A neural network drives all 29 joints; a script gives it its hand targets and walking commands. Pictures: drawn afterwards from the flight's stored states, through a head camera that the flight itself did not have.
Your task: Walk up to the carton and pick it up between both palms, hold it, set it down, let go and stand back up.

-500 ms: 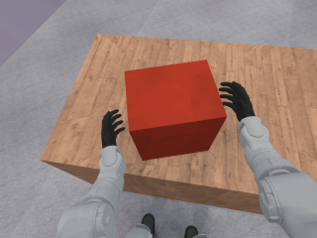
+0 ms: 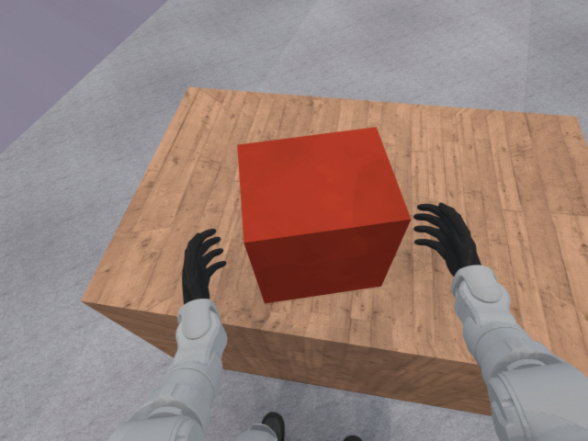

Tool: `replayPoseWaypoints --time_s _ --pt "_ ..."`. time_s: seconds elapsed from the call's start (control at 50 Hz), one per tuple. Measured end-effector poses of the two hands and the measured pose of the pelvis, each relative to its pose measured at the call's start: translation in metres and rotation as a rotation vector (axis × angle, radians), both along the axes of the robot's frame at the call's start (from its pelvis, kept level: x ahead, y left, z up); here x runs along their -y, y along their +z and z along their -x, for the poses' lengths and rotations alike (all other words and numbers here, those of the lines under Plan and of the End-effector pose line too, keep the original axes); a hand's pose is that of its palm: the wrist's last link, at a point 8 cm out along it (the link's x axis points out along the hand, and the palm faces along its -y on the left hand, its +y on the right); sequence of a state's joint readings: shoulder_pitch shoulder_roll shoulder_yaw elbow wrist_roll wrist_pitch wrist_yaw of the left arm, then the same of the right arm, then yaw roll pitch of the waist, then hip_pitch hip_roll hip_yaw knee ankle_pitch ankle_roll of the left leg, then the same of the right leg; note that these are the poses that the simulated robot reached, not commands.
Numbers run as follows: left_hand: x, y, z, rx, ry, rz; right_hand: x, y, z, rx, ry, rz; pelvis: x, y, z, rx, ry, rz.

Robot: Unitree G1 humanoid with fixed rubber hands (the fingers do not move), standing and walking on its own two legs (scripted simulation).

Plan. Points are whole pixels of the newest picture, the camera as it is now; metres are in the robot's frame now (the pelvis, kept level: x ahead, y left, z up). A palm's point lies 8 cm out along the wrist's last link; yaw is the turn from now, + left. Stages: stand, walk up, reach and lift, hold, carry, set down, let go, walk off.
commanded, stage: set down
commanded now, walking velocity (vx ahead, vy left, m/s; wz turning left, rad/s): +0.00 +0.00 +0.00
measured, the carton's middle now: (316, 222) +0.46 +0.04 -0.05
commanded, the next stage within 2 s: none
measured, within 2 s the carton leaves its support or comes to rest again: neither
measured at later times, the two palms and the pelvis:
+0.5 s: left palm (185, 314) +0.27 +0.20 -0.02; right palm (479, 295) +0.34 -0.20 -0.02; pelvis +0.00 +0.00 +0.01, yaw +0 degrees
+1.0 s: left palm (179, 350) +0.23 +0.20 -0.02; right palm (502, 354) +0.27 -0.22 -0.03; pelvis +0.01 -0.01 +0.01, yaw +0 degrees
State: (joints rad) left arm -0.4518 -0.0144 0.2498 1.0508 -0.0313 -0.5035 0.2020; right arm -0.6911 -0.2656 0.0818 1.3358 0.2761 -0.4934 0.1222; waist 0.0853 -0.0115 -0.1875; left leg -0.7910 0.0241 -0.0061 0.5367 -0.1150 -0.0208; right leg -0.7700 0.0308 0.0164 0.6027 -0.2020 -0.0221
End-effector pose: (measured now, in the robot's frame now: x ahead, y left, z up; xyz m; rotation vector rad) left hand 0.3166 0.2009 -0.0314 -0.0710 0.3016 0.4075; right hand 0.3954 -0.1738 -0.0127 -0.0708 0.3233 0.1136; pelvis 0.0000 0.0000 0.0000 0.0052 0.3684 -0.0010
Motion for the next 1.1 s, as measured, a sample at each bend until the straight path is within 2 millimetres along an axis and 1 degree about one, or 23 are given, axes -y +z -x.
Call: replayPoseWaypoints --time_s 0.26,0.44,0.52,0.68,0.82,1.0,1.1 --pt "-0.002 0.005 0.020 -0.005 0.002 -0.012 0.008 0.001 0.022 0.003 -0.008 -0.017 0.001 0.004 -0.001 0.080 0.000 -0.002" --pt "-0.003 0.007 0.038 -0.008 0.008 -0.024 0.019 -0.007 0.048 -0.018 -0.012 -0.020 0.003 0.006 -0.003 0.142 0.000 -0.004" --pt "-0.003 0.014 0.044 0.017 0.004 -0.036 0.022 -0.006 0.056 -0.007 -0.005 -0.024 0.004 0.008 -0.005 0.171 -0.001 -0.004" --pt "-0.005 0.014 0.063 0.000 0.012 -0.037 0.030 -0.007 0.075 -0.008 -0.009 -0.028 0.005 0.010 -0.009 0.232 -0.001 -0.007" --pt "-0.003 0.015 0.080 0.001 0.009 -0.041 0.036 -0.011 0.096 -0.018 -0.011 -0.028 0.007 0.011 -0.010 0.278 -0.001 -0.008" --pt "0.003 0.016 0.089 -0.013 -0.008 -0.035 0.043 -0.017 0.126 -0.039 -0.014 -0.031 0.008 0.011 -0.011 0.330 -0.002 -0.009" --pt "0.006 0.018 0.090 -0.017 -0.015 -0.032 0.045 -0.017 0.135 -0.037 -0.013 -0.034 0.008 0.012 -0.012 0.352 -0.002 -0.010"
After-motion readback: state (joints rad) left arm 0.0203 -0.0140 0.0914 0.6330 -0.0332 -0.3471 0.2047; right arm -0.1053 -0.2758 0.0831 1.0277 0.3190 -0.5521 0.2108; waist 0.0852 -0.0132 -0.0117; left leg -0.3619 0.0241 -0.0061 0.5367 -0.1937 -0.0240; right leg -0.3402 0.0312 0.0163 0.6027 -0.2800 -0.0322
